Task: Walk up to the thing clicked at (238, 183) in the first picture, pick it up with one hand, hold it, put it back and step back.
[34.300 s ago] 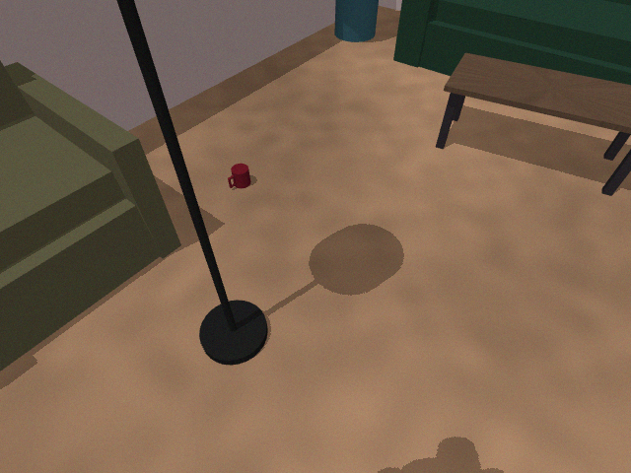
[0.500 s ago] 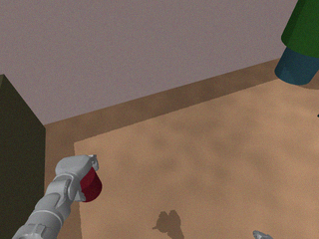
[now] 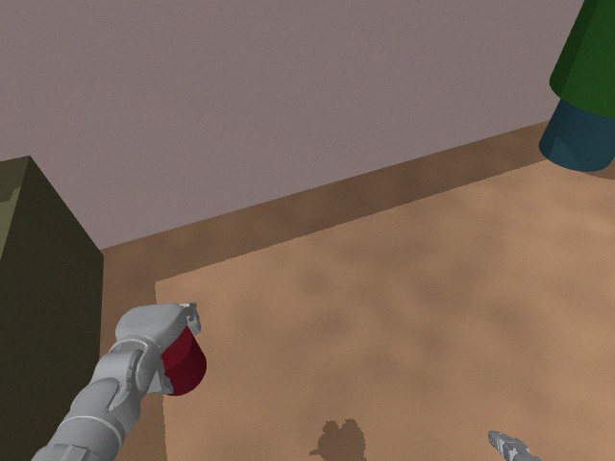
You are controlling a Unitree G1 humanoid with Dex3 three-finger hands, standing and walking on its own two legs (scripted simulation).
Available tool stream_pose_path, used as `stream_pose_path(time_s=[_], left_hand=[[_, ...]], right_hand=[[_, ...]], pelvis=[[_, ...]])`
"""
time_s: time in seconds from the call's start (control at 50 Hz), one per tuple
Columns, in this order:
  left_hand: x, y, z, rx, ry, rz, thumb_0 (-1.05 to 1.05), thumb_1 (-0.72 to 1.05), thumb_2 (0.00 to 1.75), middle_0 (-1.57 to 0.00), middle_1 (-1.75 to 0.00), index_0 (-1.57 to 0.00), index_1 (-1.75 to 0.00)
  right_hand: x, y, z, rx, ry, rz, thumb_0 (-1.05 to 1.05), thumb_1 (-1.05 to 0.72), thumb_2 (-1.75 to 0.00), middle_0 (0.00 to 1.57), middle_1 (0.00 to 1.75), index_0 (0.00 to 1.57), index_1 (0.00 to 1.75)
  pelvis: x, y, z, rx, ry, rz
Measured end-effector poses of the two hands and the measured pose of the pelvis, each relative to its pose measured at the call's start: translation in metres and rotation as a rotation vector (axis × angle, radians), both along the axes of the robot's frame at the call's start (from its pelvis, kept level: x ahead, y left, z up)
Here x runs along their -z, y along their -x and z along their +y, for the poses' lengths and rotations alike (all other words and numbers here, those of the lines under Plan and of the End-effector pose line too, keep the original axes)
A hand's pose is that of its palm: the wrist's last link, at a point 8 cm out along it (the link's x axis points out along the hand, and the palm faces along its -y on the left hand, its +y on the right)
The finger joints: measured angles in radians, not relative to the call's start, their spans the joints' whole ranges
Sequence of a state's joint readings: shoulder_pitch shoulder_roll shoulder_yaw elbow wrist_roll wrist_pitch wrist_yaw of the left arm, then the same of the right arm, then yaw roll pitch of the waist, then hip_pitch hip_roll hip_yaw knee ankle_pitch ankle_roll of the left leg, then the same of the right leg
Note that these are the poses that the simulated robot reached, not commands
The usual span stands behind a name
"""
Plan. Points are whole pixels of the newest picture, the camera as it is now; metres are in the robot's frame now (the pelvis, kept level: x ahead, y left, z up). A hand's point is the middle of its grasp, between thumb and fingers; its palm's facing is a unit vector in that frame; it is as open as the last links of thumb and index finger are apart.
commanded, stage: hold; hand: left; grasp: from above
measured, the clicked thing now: (161, 360) +0.30 +0.24 -0.08
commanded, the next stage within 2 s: crouch in 1.06 s
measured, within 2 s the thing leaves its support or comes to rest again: neither
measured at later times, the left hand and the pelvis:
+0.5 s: hand (158, 360) +0.28 +0.22 -0.03, palm faces -0.45 -0.07 -0.89, open 10.7 cm; pelvis -0.01 +0.00 +0.01, yaw +0 degrees
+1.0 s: hand (158, 352) +0.29 +0.23 -0.02, palm faces -0.44 -0.06 -0.90, open 10.7 cm; pelvis +0.00 +0.00 +0.01, yaw +0 degrees
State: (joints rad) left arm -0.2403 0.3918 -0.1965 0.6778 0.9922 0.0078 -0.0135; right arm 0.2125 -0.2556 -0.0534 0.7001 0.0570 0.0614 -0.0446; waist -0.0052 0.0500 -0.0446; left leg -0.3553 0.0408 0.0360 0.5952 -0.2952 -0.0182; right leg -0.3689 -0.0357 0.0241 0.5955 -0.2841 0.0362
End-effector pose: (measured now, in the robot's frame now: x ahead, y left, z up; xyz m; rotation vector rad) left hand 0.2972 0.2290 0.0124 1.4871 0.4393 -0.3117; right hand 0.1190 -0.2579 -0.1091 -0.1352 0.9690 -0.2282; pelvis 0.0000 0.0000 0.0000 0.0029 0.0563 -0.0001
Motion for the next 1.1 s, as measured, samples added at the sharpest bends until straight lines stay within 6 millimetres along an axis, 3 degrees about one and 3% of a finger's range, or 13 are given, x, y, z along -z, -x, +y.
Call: stream_pose_path(time_s=[0.34,0.52,0.76,0.96,1.1], left_hand=[[-0.010,0.015,-0.002,0.008,0.000,-0.011,0.00,-0.12,0.72,-0.52,-0.83,-0.54,-0.81],[-0.018,0.014,-0.002,0.012,0.004,-0.015,0.00,-0.12,0.72,-0.52,-0.84,-0.54,-0.81],[-0.011,0.015,-0.003,0.026,0.009,0.015,0.00,-0.12,0.72,-0.52,-0.84,-0.54,-0.81],[-0.021,0.005,-0.001,0.005,-0.003,-0.030,0.00,-0.12,0.72,-0.52,-0.84,-0.54,-0.81],[-0.016,0.008,-0.003,0.016,0.005,0.012,0.00,-0.12,0.72,-0.52,-0.84,-0.54,-0.81]], right_hand=[[-0.006,-0.006,0.004,-0.022,-0.006,-0.041,0.01,-0.91,-0.90,0.20,0.30,0.20,0.30],[-0.008,-0.011,0.009,-0.027,-0.014,-0.052,0.01,-0.91,-0.90,0.20,0.30,0.20,0.30],[-0.010,-0.016,0.010,-0.032,-0.010,-0.054,0.01,-0.92,-0.90,0.20,0.30,0.20,0.30],[-0.009,-0.015,0.007,-0.021,-0.009,-0.036,0.01,-0.92,-0.90,0.20,0.30,0.20,0.30],[-0.011,-0.014,0.005,-0.012,-0.010,-0.040,0.01,-0.92,-0.90,0.20,0.30,0.20,0.30]], pelvis=[[-0.004,0.010,-0.002,0.000,-0.003,-0.031],[-0.005,0.008,0.000,0.001,-0.003,-0.040],[-0.007,0.006,-0.001,0.002,-0.004,-0.039],[-0.008,0.002,-0.001,0.000,-0.002,-0.040],[-0.008,0.001,-0.001,0.002,-0.003,-0.043]])
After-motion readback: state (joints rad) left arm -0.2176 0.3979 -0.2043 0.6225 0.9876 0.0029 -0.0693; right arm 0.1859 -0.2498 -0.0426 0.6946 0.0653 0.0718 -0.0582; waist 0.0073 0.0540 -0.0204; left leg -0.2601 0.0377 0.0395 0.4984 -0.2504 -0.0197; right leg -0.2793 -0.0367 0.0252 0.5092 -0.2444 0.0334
